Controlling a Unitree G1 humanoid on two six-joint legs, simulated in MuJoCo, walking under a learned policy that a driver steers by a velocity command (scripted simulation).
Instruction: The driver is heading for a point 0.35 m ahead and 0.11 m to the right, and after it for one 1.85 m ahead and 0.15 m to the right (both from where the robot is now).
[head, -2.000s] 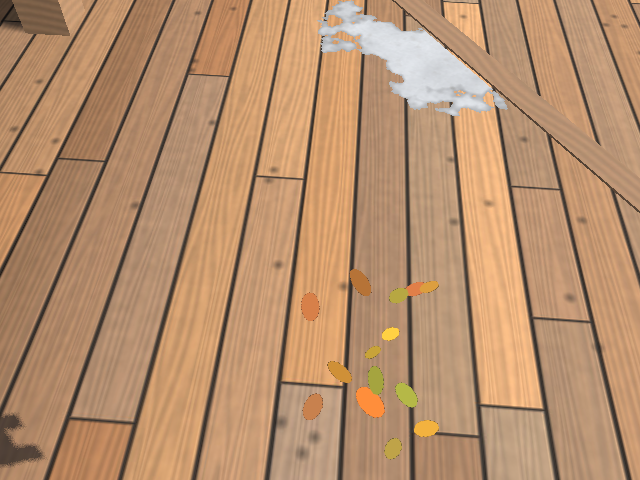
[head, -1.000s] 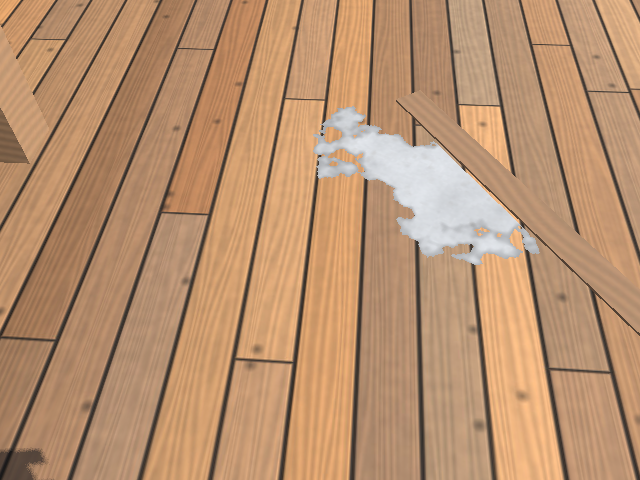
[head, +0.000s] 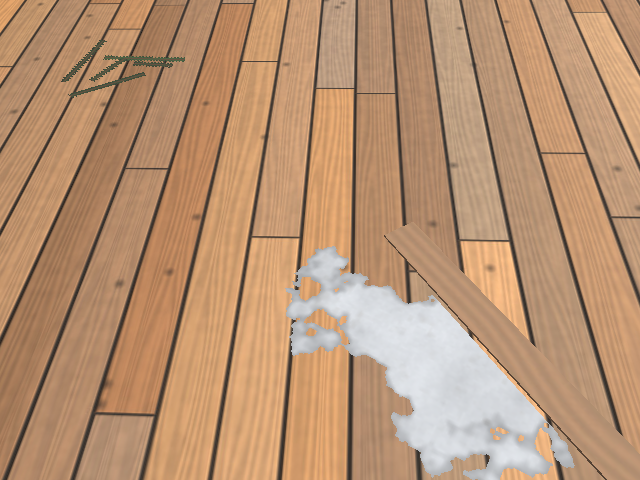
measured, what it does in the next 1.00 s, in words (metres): walks ahead, turning right: left foot, then right foot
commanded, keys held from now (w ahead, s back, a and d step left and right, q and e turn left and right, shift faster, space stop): w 0.14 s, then w+e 0.46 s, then w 0.40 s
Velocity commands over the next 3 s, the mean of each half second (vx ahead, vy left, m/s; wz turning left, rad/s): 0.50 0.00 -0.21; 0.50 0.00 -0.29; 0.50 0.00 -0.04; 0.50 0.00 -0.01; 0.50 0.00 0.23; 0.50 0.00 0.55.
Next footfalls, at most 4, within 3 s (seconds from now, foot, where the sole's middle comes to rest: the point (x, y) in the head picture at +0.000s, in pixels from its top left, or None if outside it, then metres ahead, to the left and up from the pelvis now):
0.26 left None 0.32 0.12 -0.78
0.80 right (406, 459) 0.55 -0.11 -0.78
1.34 left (365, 315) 0.91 -0.04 -0.78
1.90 right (461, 242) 1.15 -0.30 -0.78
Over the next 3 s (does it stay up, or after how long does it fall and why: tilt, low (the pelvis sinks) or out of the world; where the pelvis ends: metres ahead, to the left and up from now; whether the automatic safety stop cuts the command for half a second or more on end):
stays up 1.61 -0.30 -0.02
